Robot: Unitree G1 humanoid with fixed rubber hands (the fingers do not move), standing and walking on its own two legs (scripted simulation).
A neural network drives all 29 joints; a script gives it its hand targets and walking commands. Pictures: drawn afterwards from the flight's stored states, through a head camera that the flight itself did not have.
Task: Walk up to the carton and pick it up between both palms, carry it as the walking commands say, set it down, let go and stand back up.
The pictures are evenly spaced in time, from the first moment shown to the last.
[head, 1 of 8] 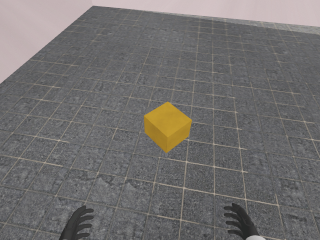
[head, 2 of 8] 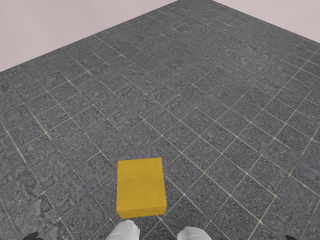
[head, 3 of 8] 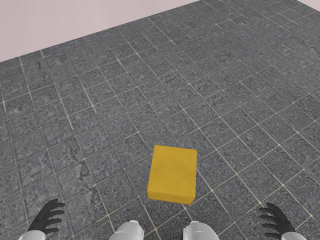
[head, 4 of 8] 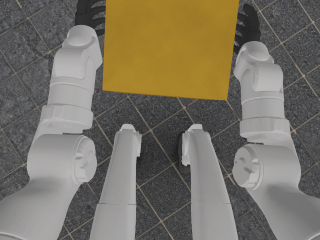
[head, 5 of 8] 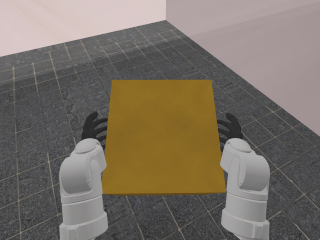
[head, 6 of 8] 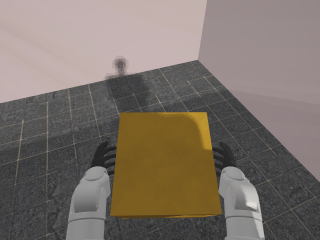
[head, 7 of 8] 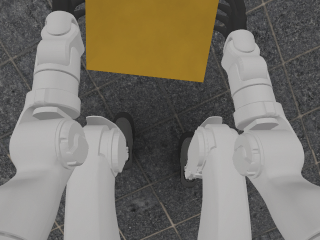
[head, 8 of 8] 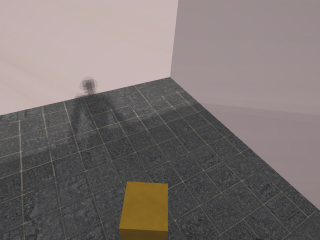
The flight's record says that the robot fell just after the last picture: no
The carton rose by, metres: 0.72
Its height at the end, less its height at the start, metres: +0.00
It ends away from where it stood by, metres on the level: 2.16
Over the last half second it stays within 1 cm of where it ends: yes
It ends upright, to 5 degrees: yes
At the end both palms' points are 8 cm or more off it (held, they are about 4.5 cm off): yes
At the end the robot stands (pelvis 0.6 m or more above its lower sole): yes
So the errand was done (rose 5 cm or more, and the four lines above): yes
